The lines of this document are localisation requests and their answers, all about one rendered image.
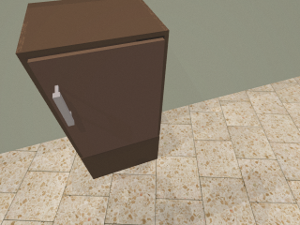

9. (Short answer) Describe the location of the handle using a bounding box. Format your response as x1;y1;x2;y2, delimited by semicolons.
52;85;75;127

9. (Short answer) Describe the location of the cupboard door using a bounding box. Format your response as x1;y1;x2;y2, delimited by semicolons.
27;37;165;158

